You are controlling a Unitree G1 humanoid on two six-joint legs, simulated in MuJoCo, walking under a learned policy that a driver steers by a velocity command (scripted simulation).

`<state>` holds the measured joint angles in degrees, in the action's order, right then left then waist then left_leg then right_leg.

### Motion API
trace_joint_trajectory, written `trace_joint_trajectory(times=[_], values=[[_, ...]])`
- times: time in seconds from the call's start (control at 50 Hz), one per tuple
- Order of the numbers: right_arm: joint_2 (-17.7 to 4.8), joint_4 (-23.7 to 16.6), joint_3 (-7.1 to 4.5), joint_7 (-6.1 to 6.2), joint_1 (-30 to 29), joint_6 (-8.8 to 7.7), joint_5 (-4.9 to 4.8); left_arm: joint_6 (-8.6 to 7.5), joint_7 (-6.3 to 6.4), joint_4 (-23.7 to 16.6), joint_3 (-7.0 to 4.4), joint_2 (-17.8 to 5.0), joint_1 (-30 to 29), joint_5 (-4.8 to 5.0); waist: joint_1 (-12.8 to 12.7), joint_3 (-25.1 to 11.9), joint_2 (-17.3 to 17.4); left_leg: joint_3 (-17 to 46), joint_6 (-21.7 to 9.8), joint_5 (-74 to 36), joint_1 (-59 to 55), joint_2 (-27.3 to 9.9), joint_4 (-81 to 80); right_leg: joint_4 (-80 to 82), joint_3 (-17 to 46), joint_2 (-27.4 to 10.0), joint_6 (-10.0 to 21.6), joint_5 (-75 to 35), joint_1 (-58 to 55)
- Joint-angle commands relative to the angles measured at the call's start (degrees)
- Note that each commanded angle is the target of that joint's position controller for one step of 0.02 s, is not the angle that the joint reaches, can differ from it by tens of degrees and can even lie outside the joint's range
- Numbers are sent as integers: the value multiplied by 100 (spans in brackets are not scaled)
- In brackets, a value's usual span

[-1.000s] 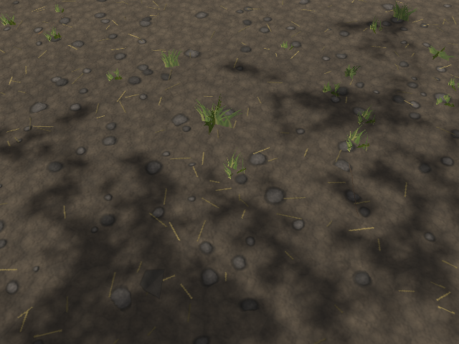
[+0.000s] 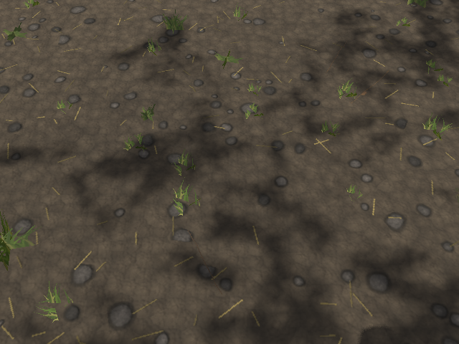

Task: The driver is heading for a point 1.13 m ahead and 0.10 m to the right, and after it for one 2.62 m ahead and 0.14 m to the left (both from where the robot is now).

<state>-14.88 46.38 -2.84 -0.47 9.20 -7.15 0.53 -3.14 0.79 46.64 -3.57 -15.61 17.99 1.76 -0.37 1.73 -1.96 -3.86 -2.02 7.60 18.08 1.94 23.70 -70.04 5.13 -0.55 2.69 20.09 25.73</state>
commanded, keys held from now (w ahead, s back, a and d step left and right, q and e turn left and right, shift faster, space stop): w+e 0.22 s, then w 0.78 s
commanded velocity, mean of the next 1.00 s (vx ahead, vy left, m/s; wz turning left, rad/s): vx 0.50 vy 0.00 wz -0.27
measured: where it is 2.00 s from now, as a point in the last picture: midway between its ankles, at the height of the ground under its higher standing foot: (303, 176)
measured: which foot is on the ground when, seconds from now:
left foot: down 0.00-0.40, up 0.42-0.92, down 0.94-1.00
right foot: up 0.00-0.36, down 0.38-0.94, up 0.96-1.00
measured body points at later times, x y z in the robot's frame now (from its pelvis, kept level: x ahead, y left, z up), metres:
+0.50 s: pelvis +0.26 -0.09 -0.01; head +0.30 -0.11 +0.44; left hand +0.47 +0.12 -0.10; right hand +0.27 -0.38 -0.14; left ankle +0.18 +0.09 -0.63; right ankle +0.30 -0.18 -0.74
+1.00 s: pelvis +0.55 -0.11 -0.02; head +0.59 -0.11 +0.43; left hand +0.63 +0.16 -0.15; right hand +0.67 -0.39 -0.11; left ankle +0.67 -0.04 -0.74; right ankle +0.34 -0.19 -0.67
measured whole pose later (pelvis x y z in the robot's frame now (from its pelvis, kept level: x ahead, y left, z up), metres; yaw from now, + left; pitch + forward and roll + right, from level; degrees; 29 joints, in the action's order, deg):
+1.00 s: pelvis +0.55 -0.11 -0.02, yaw -14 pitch +3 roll +0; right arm -15.0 44.9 -2.4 -2.7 4.7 -6.1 -0.3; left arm -3.8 0.2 49.7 -3.1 -15.9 21.6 1.1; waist -1.7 1.3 -0.6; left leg -3.2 -3.7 8.7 28.4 0.6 33.7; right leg -55.4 3.5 1.0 1.6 28.2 10.1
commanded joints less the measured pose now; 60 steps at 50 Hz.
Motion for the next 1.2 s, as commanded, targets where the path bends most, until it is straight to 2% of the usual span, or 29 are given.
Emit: trace_joint_trajectory(times=[0.02,0.1,0.2,0.28,0.32,0.34,0.36,0.38,0.4,0.42,0.44,0.46,0.48,0.52,0.56,0.6,0.72,0.82,0.88,0.92,0.94,0.96,0.98,1.0,1.02,1.04,1.08,1.12,1.2], values=[[-474,-132,-133,-22,146,-91,-5,36,-31,-448,-79,-186,211,28,-11,-271,638,1456,-946,-212,-916,-1624,-1492,2,164,-690,-22,-357,1013],[-772,31,-243,-11,299,-104,-28,85,-41,-812,-54,-181,-321,-48,36,-60,437,783,-1079,-882,-1024,-1741,-1690,742,177,-813,-126,-1037,1624],[-982,94,-267,34,490,22,-53,-15,-241,-1145,12,-129,-1223,-45,361,84,419,-128,-830,-1171,-1343,-1576,-1546,2347,-306,-682,-92,-2258,1478],[-1143,270,-290,18,908,155,-180,-7,-356,-1487,50,-107,-1795,-27,528,295,445,-218,-737,-1079,-1838,-1813,-1383,3101,-573,-505,82,-1720,1342],[-1255,333,-312,16,931,233,-229,-13,-379,-1565,2,-236,-1734,-52,363,243,557,-287,-677,-1985,-2116,-1932,-1006,3358,-752,-279,274,-1090,1017],[-1333,339,-322,27,869,266,-240,-14,-373,-1528,-70,-375,-1449,-78,125,23,666,-400,-608,-2997,-2161,-1915,-508,3505,-908,-69,392,-901,479],[-1332,341,-302,45,770,312,-237,-20,-355,-1308,-209,-589,-651,-92,-368,-421,632,-637,-472,-3811,-1984,-1734,492,3895,-1087,222,547,-1207,-653],[-1126,300,-212,77,846,307,-166,3,-277,-1007,-408,-985,349,-87,-781,-1007,450,-791,-255,-3443,-1074,-1472,1831,3820,-826,210,715,-1516,-2324],[-477,34,13,20,1273,204,37,21,-178,-918,-561,-1744,947,-131,-594,-1736,-1003,-790,128,175,1334,-766,4212,3901,1823,-1441,1504,-1490,-4578],[-523,113,53,-56,1354,5,-105,-23,-201,-964,-466,-1566,1099,-105,-575,-2727,-1109,438,171,2651,2225,-172,5412,5045,4138,-2290,2140,-991,-5067],[-1005,-22,-103,-93,710,-63,-366,-81,-258,-931,-328,-1151,850,-157,-683,-1997,-503,770,75,2257,2751,-493,5680,5160,3289,-2068,1755,-1143,-4568],[-906,-147,-70,-78,371,-81,-380,-105,-264,-945,-269,-963,438,-135,-504,-1288,-417,666,-2,1753,2793,-740,5373,5149,2343,-1822,1518,-1578,-3670],[-842,-102,-70,-31,287,-48,-252,-119,-275,-986,-192,-729,-19,-118,-270,-875,-59,650,12,1329,2516,-975,4962,5234,1668,-1548,1329,-2011,-2821],[-760,-3,-107,-22,561,111,-158,-176,-286,-1025,-121,-489,-409,-172,100,-645,-214,716,55,819,1784,-1170,4479,5641,1031,-1214,1191,-2226,-1869],[-601,47,-98,-10,687,237,-130,-273,-269,-925,-141,-557,-385,-164,222,-551,-134,658,152,520,1694,-1139,4206,5917,721,-1149,1263,-2576,-1625],[-541,-59,-94,24,375,288,-77,-317,-217,-789,-164,-636,-230,-172,181,-321,-50,660,254,63,2022,-1131,3710,6082,463,-1112,1261,-2794,-1627],[-330,-357,-11,-72,-716,197,-96,-241,-72,-435,-176,-769,252,-133,-218,82,-142,476,268,-1492,2160,-853,1587,6237,-32,-952,978,-2252,-1959],[-387,-642,13,-230,-1327,119,-139,-160,-35,-95,-214,-868,614,-77,-388,329,-181,466,37,-1136,2327,-684,823,5918,79,-1321,917,-2239,-2744],[-546,-640,-35,-295,-1062,74,-131,-89,2,-23,-248,-967,481,-63,-152,131,-300,332,-206,-521,1774,-499,604,5459,84,-1428,746,-3221,-3074],[-868,-306,-218,-234,120,74,-105,-20,16,-33,-222,-968,294,-99,475,-625,-300,-28,-469,-465,31,-90,489,4047,-227,-1032,523,-4949,-2875],[-1223,-91,-329,-174,1140,87,-59,-13,30,-118,-120,-765,363,-174,839,-1437,86,743,-785,-742,-1735,-807,729,2467,-439,-726,322,-3909,-1844],[-1751,30,-456,-168,1692,107,-10,-133,-51,-163,95,-24,1234,-175,504,-2323,1628,3542,-1803,310,-4032,-2282,349,90,-471,333,-152,-466,612],[-1244,65,-322,-182,1792,112,-95,-269,-75,-63,51,-351,1017,-74,720,-2571,1580,4806,-1806,1170,-4209,-2405,-580,-628,390,428,-87,1245,1388],[-1000,1,-242,-163,1309,109,-131,-332,-100,-250,-67,-787,367,80,681,-1547,1178,3925,-1451,1410,-3445,-2223,-683,-839,312,56,-4,893,1896],[-846,-112,-186,-149,793,129,-116,-350,-76,-380,-52,-793,-60,60,509,-970,646,3157,-1252,1021,-2482,-2027,-785,-553,84,-289,38,312,1785],[-690,-155,-134,-161,475,130,-67,-329,-46,-408,-69,-741,-250,-52,330,-563,432,2638,-1190,472,-1649,-1822,-955,-180,-9,-493,22,-58,1545],[-530,-152,-84,-184,278,78,9,-194,-22,-335,-90,-579,32,-101,7,-442,683,2015,-1115,-111,-880,-1489,-1275,270,12,-721,-9,-451,873],[-636,-59,-111,-169,360,23,-25,-99,1,-295,-67,-417,131,-114,-81,-357,673,1604,-1202,-622,-638,-1418,-1478,566,-87,-763,-109,-622,831],[-829,114,-158,-47,692,74,-59,-94,11,-516,-44,-337,-604,-171,82,-134,501,1134,-1159,-1224,-901,-1351,-1634,1721,-177,-812,-305,-1670,1435]])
